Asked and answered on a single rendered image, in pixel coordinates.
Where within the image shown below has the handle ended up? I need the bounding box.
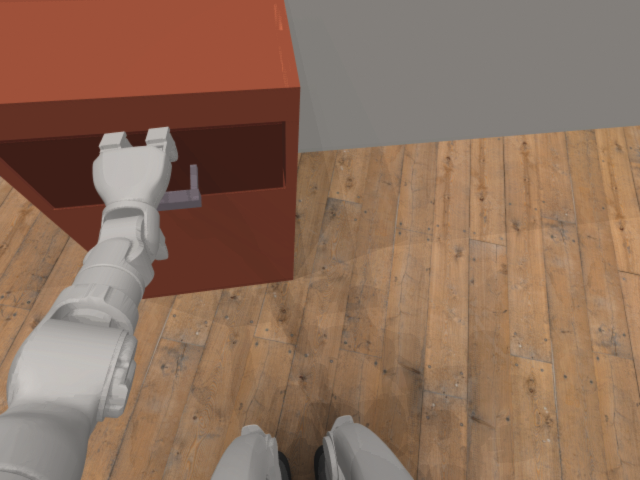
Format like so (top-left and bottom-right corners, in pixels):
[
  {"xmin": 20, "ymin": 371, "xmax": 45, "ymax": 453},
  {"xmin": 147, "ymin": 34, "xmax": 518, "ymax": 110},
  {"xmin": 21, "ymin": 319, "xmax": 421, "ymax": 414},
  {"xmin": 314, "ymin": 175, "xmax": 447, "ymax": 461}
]
[{"xmin": 157, "ymin": 164, "xmax": 202, "ymax": 211}]

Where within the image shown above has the left robot forearm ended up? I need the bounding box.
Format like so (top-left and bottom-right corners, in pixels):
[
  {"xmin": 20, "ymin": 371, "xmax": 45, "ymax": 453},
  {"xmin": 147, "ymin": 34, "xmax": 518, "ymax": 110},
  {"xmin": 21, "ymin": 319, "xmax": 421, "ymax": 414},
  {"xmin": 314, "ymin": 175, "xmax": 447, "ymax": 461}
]
[{"xmin": 6, "ymin": 200, "xmax": 160, "ymax": 408}]

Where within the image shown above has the drawer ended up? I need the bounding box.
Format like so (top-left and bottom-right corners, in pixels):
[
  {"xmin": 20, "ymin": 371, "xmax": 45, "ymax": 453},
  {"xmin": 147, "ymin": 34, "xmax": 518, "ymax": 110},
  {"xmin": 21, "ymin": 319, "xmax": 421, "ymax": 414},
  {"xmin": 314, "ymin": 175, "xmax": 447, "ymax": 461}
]
[{"xmin": 0, "ymin": 121, "xmax": 283, "ymax": 208}]

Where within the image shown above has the right robot thigh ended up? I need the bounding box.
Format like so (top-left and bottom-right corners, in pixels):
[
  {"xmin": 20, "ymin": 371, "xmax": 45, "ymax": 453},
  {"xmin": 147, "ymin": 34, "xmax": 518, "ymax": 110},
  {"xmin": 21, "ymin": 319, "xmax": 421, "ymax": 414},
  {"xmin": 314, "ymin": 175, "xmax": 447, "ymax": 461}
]
[{"xmin": 323, "ymin": 423, "xmax": 414, "ymax": 480}]

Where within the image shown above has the robot left hand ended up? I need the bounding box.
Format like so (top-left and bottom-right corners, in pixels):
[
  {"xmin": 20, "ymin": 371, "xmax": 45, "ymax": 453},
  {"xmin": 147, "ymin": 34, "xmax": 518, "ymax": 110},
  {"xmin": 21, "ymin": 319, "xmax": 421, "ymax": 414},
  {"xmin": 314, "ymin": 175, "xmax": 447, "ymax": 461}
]
[{"xmin": 92, "ymin": 127, "xmax": 178, "ymax": 260}]

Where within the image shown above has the robot left upper arm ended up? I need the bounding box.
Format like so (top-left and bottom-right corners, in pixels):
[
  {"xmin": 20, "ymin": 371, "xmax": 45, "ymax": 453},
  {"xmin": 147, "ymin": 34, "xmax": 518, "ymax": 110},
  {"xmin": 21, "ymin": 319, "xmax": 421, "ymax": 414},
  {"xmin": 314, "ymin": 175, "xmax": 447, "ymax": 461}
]
[{"xmin": 0, "ymin": 319, "xmax": 138, "ymax": 480}]

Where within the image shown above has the right robot shin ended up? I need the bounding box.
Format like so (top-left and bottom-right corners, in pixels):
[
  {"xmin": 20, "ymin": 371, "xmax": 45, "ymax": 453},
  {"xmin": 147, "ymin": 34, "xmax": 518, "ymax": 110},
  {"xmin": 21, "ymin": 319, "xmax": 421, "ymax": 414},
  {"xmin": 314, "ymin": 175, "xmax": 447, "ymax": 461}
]
[{"xmin": 325, "ymin": 415, "xmax": 354, "ymax": 480}]

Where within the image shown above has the cabinet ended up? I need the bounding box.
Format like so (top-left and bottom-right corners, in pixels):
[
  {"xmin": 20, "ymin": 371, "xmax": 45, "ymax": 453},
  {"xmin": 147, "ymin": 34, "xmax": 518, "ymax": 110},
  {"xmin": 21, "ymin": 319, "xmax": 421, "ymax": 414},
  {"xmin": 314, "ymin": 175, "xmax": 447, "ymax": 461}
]
[{"xmin": 0, "ymin": 0, "xmax": 300, "ymax": 299}]

